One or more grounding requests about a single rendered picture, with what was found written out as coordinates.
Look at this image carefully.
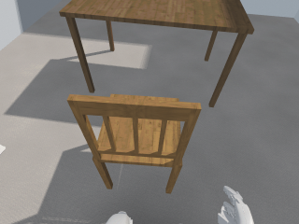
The right robot hand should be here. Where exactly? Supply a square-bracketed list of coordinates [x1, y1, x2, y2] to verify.
[218, 186, 254, 224]

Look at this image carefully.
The left robot thigh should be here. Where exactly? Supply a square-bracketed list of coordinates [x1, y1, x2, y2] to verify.
[106, 214, 133, 224]

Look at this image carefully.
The table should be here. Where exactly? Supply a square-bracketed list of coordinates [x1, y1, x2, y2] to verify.
[59, 0, 254, 107]

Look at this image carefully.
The chair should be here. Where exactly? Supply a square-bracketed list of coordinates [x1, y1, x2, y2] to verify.
[66, 93, 202, 194]

